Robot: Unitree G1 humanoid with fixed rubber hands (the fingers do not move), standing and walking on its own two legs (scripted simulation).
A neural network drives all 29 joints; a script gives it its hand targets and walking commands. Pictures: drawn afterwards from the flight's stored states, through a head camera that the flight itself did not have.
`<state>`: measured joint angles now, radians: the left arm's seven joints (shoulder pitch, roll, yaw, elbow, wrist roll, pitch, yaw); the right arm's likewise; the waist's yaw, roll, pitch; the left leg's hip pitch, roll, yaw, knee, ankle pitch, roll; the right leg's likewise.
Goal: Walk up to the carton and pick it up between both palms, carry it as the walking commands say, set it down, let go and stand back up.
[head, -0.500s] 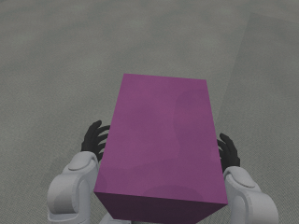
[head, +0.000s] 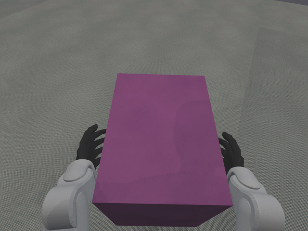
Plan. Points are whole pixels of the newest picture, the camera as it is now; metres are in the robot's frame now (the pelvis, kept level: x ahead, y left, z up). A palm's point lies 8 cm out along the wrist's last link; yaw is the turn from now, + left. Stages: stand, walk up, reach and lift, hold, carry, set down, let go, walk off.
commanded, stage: carry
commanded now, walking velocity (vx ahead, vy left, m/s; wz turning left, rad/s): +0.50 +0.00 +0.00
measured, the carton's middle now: (158, 153) +0.29 +0.01 +0.04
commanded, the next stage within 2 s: none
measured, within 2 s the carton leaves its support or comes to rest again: neither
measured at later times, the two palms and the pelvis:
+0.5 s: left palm (119, 66) +0.62 +0.15 +0.08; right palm (205, 75) +0.59 -0.15 +0.08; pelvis +0.36 +0.01 -0.02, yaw -1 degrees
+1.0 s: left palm (138, 23) +0.91 +0.11 +0.12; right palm (205, 30) +0.92 -0.20 +0.10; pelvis +0.68 -0.05 +0.01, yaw +2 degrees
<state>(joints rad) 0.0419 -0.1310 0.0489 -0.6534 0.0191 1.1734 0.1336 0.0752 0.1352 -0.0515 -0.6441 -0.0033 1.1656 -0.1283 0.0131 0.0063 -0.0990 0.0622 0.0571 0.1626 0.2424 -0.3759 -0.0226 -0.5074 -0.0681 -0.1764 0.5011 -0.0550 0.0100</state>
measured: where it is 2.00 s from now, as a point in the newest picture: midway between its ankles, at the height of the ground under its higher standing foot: (164, 98)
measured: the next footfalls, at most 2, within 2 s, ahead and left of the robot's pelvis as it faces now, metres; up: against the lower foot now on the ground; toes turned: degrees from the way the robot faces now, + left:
right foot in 0.02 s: +0.17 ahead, -0.12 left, +0.00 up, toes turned -12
left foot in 0.44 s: +0.51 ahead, +0.12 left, +0.00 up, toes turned +9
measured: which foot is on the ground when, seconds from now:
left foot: down 0.00-0.06, up 0.08-0.42, down 0.44-0.86, up 0.88-1.00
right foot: up 0.00-0.00, down 0.02-0.48, up 0.50-0.80, down 0.82-1.00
